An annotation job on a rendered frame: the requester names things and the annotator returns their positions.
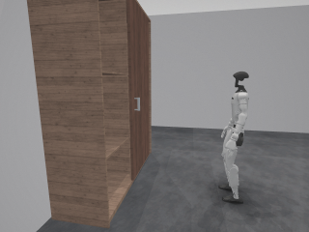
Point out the robot thigh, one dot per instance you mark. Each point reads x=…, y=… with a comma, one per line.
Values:
x=227, y=138
x=229, y=162

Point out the robot left hand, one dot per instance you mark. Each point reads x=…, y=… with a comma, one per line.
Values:
x=230, y=145

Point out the robot right hand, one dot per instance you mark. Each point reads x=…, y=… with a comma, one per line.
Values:
x=226, y=129

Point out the left robot thigh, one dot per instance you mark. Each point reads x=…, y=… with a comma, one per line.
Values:
x=229, y=162

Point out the robot left upper arm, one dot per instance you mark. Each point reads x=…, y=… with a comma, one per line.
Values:
x=242, y=99

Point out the robot right forearm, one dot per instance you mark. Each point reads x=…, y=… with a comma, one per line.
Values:
x=231, y=123

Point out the robot left forearm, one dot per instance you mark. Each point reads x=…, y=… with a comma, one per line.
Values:
x=240, y=124

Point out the right robot thigh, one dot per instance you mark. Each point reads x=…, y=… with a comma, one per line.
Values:
x=227, y=138

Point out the wardrobe door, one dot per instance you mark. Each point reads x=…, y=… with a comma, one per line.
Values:
x=138, y=85

